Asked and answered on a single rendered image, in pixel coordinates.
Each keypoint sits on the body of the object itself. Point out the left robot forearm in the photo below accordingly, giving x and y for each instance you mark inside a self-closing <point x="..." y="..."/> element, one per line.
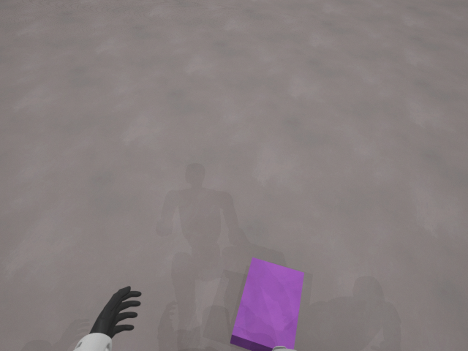
<point x="94" y="342"/>

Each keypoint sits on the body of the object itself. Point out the robot left hand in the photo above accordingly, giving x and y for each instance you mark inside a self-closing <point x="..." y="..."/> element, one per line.
<point x="110" y="315"/>

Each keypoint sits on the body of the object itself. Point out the carton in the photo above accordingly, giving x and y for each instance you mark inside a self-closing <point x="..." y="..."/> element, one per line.
<point x="268" y="313"/>

